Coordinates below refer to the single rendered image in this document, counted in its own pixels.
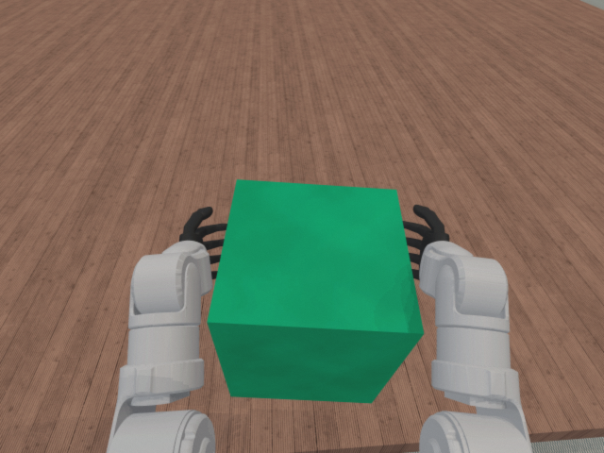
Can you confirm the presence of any robot right upper arm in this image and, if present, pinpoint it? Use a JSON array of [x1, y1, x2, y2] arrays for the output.
[[419, 411, 531, 453]]

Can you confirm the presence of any robot left upper arm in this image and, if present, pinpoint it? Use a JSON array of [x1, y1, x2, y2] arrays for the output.
[[109, 410, 215, 453]]

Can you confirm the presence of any carton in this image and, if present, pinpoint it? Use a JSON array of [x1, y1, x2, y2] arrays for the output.
[[207, 179, 424, 403]]

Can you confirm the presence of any robot left forearm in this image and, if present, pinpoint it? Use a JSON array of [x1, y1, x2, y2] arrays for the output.
[[107, 241, 213, 453]]

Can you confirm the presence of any robot right forearm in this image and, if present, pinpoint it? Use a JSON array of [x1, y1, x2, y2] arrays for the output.
[[419, 241, 533, 453]]

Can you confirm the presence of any left robot hand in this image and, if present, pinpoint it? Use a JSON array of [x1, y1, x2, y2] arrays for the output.
[[179, 207, 227, 279]]

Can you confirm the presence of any right robot hand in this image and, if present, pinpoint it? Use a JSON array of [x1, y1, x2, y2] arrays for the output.
[[403, 205, 449, 280]]

